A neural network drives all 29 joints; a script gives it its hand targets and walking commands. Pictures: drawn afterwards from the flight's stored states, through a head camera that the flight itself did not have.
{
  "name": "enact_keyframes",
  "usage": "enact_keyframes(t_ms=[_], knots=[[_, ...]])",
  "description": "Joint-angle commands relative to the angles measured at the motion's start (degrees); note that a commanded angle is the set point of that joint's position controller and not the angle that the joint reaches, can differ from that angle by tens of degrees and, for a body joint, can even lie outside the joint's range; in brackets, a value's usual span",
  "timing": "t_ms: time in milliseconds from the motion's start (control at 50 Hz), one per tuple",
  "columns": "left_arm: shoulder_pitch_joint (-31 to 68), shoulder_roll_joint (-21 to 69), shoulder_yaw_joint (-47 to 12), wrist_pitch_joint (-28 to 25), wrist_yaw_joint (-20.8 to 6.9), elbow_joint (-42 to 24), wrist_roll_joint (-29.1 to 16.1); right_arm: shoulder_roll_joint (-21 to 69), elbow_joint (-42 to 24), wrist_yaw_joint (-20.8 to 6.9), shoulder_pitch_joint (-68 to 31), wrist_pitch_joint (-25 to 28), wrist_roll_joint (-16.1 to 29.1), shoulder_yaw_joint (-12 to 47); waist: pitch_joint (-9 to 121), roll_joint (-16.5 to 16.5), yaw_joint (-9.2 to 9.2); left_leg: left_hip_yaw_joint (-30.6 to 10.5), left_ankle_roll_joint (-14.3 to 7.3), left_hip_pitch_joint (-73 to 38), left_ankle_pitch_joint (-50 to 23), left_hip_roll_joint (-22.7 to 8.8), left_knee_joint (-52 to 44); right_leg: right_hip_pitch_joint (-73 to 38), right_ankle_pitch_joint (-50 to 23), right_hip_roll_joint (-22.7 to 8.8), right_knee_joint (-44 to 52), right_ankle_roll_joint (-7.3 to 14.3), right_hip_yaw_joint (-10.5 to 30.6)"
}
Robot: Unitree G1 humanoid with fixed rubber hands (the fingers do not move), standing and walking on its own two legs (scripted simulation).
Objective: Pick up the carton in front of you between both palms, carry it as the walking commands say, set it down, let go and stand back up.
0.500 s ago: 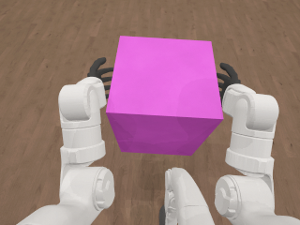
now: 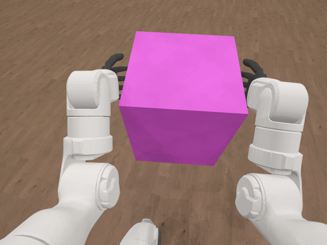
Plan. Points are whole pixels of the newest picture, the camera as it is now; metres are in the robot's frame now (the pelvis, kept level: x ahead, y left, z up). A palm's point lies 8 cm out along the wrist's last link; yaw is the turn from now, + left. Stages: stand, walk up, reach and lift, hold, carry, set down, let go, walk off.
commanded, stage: carry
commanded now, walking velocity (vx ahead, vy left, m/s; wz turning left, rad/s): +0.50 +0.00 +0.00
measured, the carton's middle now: (179, 105) +0.40 +0.03 +0.13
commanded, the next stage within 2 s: none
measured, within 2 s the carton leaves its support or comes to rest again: neither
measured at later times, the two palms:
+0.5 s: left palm (148, 62) +0.64 +0.15 +0.09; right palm (240, 67) +0.62 -0.15 +0.10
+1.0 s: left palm (160, 26) +0.89 +0.14 +0.10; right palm (234, 28) +0.88 -0.16 +0.11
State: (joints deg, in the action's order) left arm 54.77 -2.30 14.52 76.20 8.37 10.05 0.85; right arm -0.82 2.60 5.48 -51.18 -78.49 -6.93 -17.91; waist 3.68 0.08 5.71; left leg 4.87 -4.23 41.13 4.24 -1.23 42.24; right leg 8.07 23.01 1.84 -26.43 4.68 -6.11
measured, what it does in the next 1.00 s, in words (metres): walks ahead: left foot, then right foot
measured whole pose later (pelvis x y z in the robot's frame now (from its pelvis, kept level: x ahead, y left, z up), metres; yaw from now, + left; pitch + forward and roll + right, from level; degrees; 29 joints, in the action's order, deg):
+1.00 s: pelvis +0.63 +0.00 +0.00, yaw -2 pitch +3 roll +0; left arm 8.9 7.6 5.3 70.9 4.8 -17.2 7.1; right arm 7.5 -18.6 4.5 -8.3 -70.8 -7.4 -6.4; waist 10.5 0.0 0.7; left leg 9.9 0.3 30.3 4.4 -5.1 29.5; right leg -3.3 22.0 -2.5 -16.5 -1.5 -8.9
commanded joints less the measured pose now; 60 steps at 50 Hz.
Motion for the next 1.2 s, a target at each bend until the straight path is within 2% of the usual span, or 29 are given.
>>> enact_keyframes(t_ms=[0, 40, 60, 80, 100, 120, 160, 180, 240, 340, 480, 540, 560, 580, 600, 620, 660, 680, 720, 800, 940, 980, 1020, 1040, 1060, 1080, 1120, 1140, 1180], knots=[[37.17, 59.65, -28.59, 2.05, -16.04, -0.55, -23.81, 53.18, 5.49, -8.49, -38.46, -0.49, 21.71, 32.90, 16.73, 9.59, -2.28, 5.69, -1.10, -9.80, -4.62, 3.96, -10.05, -12.32, -56.24, -10.13, -0.42, 3.13, 4.85], [37.64, 58.55, -26.62, 2.45, -15.55, 0.75, -22.47, 55.28, 7.73, -9.14, -40.74, -0.88, 24.02, 32.09, 19.83, 10.39, -6.50, 7.59, -1.57, -23.27, -4.35, 5.58, -15.77, -10.97, -61.33, -9.81, -10.60, 0.08, 1.06], [38.04, 58.24, -26.00, 2.52, -15.27, 1.18, -21.68, 56.17, 8.43, -9.56, -41.69, -0.86, 25.05, 31.62, 22.88, 8.00, -8.70, 5.91, -1.40, -33.61, -3.90, 3.68, -16.82, -6.06, -52.50, -8.79, -19.39, -1.52, -0.89], [38.68, 57.80, -25.42, 2.58, -14.96, 1.55, -20.92, 56.93, 9.41, -10.05, -42.09, -0.82, 26.18, 30.98, 25.82, 1.51, -9.75, -7.87, -2.04, -44.36, -6.29, -6.25, -13.17, 5.10, -33.16, -6.79, -30.95, -2.75, -0.47], [39.59, 59.23, -24.54, 2.93, -14.60, 2.71, -20.69, 55.93, 10.08, -10.14, -44.33, -0.58, 26.47, 29.82, 28.68, -12.39, -8.49, -33.81, -12.82, -56.14, -11.14, -20.44, -16.30, 23.34, -0.20, 2.09, -45.93, -4.92, 2.33], [39.69, 58.71, -23.97, 2.81, -13.98, 2.27, -19.60, 58.40, 10.89, -10.53, -43.11, -0.30, 28.02, 29.93, 27.71, -13.92, -9.65, -41.29, -16.16, -56.39, -1.90, -20.89, -21.37, 32.26, 7.18, 2.91, -53.94, -3.38, 6.78], [40.59, 60.08, -23.51, 2.11, -12.88, 0.85, -18.10, 63.83, 7.54, -11.77, -46.64, 0.53, 30.72, 31.08, 23.80, -3.24, -8.93, -31.40, -11.86, -48.90, -0.44, -17.07, -22.19, 33.22, 1.62, -2.17, -50.72, -1.69, 8.67], [39.27, 60.86, -23.07, 1.64, -12.48, 0.65, -17.37, 66.07, 6.23, -12.33, -47.84, 1.04, 31.95, 31.74, 22.59, -1.42, -8.24, -27.66, -9.72, -45.05, -0.12, -16.37, -23.61, 31.50, -0.78, -3.60, -46.08, -1.91, 8.32], [34.77, 64.06, -23.96, -0.04, -11.92, -0.09, -16.30, 70.64, 4.64, -13.33, -46.40, 2.80, 33.09, 32.54, 23.95, -4.11, -7.84, -20.53, -7.24, -43.49, 0.91, -14.63, -26.40, 28.72, -4.18, -4.57, -36.46, -3.40, 6.26], [23.69, 70.62, -29.66, -3.64, -12.47, -3.42, -14.93, 74.09, 1.93, -14.14, -33.73, 6.00, 29.13, 35.13, 23.77, -5.94, -7.92, -12.22, -5.81, -51.06, -15.52, -14.00, -27.35, 30.80, -10.36, -5.18, -18.79, -5.56, 2.20], [9.54, 73.73, -44.28, -7.99, -14.31, -20.02, -17.88, 69.21, -11.70, -13.94, -10.03, 10.07, 22.85, 43.73, 21.09, -9.53, -7.81, -1.38, -2.72, -59.98, -32.49, -10.13, -23.19, 27.53, -20.50, -2.32, -1.97, -5.20, -3.47], [2.71, 71.04, -48.29, -8.40, -15.44, -26.69, -19.04, 65.38, -18.07, -13.67, -0.81, 10.67, 21.51, 47.24, 23.79, -9.32, -6.84, 3.98, 0.11, -53.99, -41.76, -8.01, -10.86, 8.77, -25.64, 0.85, 7.95, -3.73, -8.14], [-1.36, 69.72, -48.63, -8.37, -15.90, -27.24, -18.70, 63.92, -19.38, -13.67, 2.23, 10.65, 21.10, 48.28, 26.85, -7.23, -5.85, 5.17, 2.17, -45.51, -35.15, -7.27, -3.63, -4.30, -26.43, -1.69, 7.83, -2.26, -6.24], [-6.74, 68.22, -48.41, -8.25, -16.29, -27.15, -17.71, 62.33, -20.53, -13.91, 3.90, 10.52, 20.92, 49.23, 30.68, -1.49, -4.11, 3.89, 3.30, -33.42, -16.00, -6.31, 7.01, -17.67, -32.66, -11.44, 3.10, -0.01, 5.44], [-9.67, 64.97, -47.83, -8.73, -16.38, -26.21, -15.76, 63.54, -21.05, -14.41, 6.19, 9.88, 21.64, 50.15, 34.27, 13.32, -3.86, 1.76, 5.25, -11.71, 7.29, 0.22, 20.84, -34.49, -38.28, -23.24, 0.98, 9.52, 26.40], [-13.70, 65.07, -47.96, -8.71, -16.60, -25.72, -15.37, 62.70, -20.84, -14.90, 8.83, 9.86, 21.45, 50.92, 31.22, 15.79, -3.58, -1.35, 4.78, 0.08, 25.35, 3.56, 29.90, -36.15, -41.80, -25.46, 3.98, 12.83, 32.04], [-16.22, 67.80, -48.64, -8.70, -17.44, -28.10, -16.70, 63.84, -21.90, -15.31, 10.53, 10.37, 22.21, 51.82, 26.39, 4.97, -3.78, -5.70, 3.29, 3.15, 21.88, -2.10, 28.44, -28.86, -38.82, -23.63, 5.72, 8.81, 24.21], [-16.09, 68.25, -48.90, -8.78, -17.72, -30.37, -17.41, 64.73, -22.98, -15.44, 11.79, 10.54, 22.68, 52.14, 23.27, 2.56, -4.17, -5.32, 3.75, 1.24, 18.83, -3.97, 22.71, -23.31, -34.67, -22.77, 8.60, 6.26, 20.72], [-14.72, 67.38, -49.44, -8.53, -18.12, -33.58, -18.74, 64.79, -24.48, -15.31, 12.40, 10.67, 23.76, 52.95, 20.35, 4.84, -4.43, -3.06, 4.97, -4.88, 16.08, -4.15, 13.52, -15.37, -28.47, -20.22, 12.60, 3.96, 14.37], [-18.49, 63.21, -48.90, -7.16, -18.96, -33.22, -19.05, 62.06, -24.57, -14.39, 15.81, 9.81, 22.81, 53.38, 15.60, 8.39, -4.80, 1.28, 6.26, -6.83, 8.16, -3.87, 0.21, -10.38, -23.67, -16.80, 15.69, 3.47, 6.07], [-21.14, 58.58, -47.20, -5.40, -18.77, -29.00, -16.66, 57.75, -21.64, -14.92, 16.78, 7.37, 22.72, 52.26, 6.50, 8.91, -4.66, 5.51, 4.51, -11.88, -1.98, -3.41, -12.38, -6.57, -23.75, -15.76, 15.09, 0.62, 0.94], [-19.17, 58.05, -47.37, -5.16, -18.58, -28.35, -16.57, 57.11, -20.50, -15.19, 15.71, 7.05, 22.93, 51.59, 6.51, 8.60, -5.04, 7.77, 3.78, -18.01, 0.19, -2.26, -14.19, -5.39, -26.11, -15.44, 10.05, -0.44, -0.46], [-18.06, 57.75, -47.62, -4.90, -18.32, -27.80, -16.48, 56.66, -18.36, -15.34, 16.91, 6.95, 22.63, 50.36, 11.90, 3.22, -6.55, 9.47, 3.23, -36.20, 7.08, -0.52, -15.26, 1.83, -30.30, -11.29, -7.57, -2.97, -5.44], [-16.87, 57.47, -48.02, -4.59, -18.24, -28.70, -16.78, 56.16, -16.68, -15.40, 17.60, 7.23, 21.76, 49.38, 14.53, -8.90, -7.35, -12.27, -0.33, -44.59, 16.48, -12.31, -23.15, 13.40, -20.32, -6.12, -22.82, -6.11, -6.35], [-14.95, 58.83, -48.87, -4.25, -18.27, -28.99, -17.66, 57.30, -15.04, -15.48, 18.02, 7.83, 21.45, 49.10, 18.53, -23.04, -7.50, -32.58, -7.11, -54.57, 14.84, -22.03, -30.01, 27.11, 1.85, -0.26, -37.01, -7.27, -3.12], [-14.66, 60.86, -49.39, -4.79, -18.51, -28.45, -17.82, 59.32, -16.51, -15.63, 18.07, 8.25, 22.56, 49.63, 18.15, -16.97, -7.33, -32.00, -8.03, -53.79, 7.41, -23.11, -29.54, 31.14, 4.89, -2.88, -44.60, -5.60, 3.35], [-15.09, 64.94, -49.69, -6.30, -18.97, -28.78, -18.75, 63.98, -18.96, -15.99, 15.83, 9.52, 23.77, 50.97, 18.93, -5.94, -7.08, -22.33, -5.66, -47.68, 2.67, -20.48, -27.82, 30.79, 0.39, -7.73, -45.47, -3.97, 5.90], [-15.91, 66.24, -49.89, -7.07, -18.97, -28.89, -18.69, 65.66, -20.07, -16.19, 14.78, 10.16, 24.26, 51.78, 18.55, -3.57, -6.68, -18.06, -3.89, -43.91, 3.22, -19.23, -29.10, 29.28, -3.12, -9.47, -41.17, -3.88, 6.65], [-17.12, 67.07, -50.80, -8.47, -18.52, -29.88, -18.09, 66.89, -21.19, -16.55, 14.92, 11.30, 24.95, 52.97, 18.35, -5.64, -6.32, -11.37, -2.54, -39.95, 3.66, -17.43, -30.91, 26.09, -6.20, -8.99, -34.63, -4.39, 4.36]])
